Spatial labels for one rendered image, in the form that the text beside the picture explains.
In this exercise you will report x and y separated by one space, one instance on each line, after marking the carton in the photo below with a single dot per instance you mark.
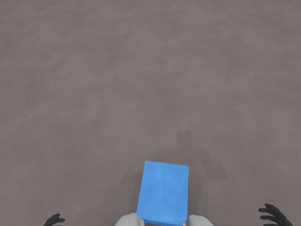
163 196

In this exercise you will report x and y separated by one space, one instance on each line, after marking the robot thigh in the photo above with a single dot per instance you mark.
130 220
197 221

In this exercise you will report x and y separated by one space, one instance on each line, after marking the left robot hand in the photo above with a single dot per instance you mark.
53 220

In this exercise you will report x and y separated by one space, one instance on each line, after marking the robot right thigh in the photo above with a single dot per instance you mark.
197 221

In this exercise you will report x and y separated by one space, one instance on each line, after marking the right robot hand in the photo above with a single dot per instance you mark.
277 217

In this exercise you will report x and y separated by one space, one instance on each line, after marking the robot left thigh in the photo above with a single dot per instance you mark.
130 220

